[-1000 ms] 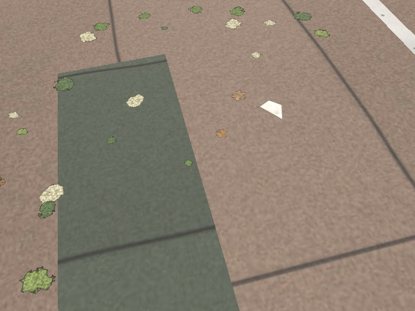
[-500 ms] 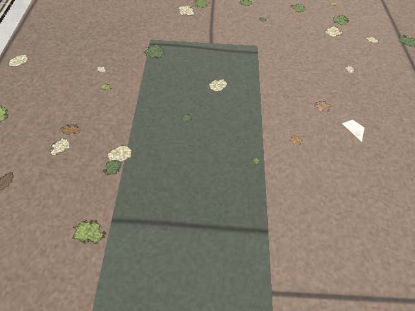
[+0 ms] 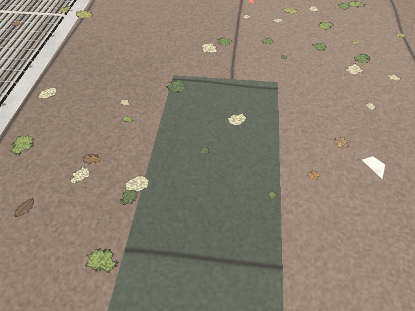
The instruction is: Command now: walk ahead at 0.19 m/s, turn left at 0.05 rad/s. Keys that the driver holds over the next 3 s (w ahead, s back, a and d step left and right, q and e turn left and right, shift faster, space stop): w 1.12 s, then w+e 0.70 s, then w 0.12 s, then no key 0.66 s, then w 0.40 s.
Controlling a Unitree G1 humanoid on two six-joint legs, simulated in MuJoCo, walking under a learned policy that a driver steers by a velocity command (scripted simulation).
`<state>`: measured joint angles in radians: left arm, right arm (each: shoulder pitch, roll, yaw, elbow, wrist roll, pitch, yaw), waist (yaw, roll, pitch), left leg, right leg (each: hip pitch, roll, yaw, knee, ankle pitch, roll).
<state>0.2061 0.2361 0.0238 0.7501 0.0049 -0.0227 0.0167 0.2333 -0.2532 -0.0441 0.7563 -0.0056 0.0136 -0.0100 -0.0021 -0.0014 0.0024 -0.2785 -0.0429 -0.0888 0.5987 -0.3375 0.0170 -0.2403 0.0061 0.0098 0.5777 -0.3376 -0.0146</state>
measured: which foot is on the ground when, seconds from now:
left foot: down 0.00-0.58, up 0.60-1.00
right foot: down 0.00-0.16, up 0.18-0.54, down 0.56-1.00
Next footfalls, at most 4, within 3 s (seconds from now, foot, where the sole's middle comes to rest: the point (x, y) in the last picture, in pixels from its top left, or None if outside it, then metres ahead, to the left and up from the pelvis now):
0.56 right None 0.40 -0.12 -0.77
1.10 left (181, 264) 0.69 0.12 -0.77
1.64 right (252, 200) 0.96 -0.15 -0.77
2.12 left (230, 138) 1.30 -0.07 -0.77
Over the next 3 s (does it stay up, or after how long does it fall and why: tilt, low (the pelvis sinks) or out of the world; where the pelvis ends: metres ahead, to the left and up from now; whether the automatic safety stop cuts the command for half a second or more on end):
stays up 1.29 -0.18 0.01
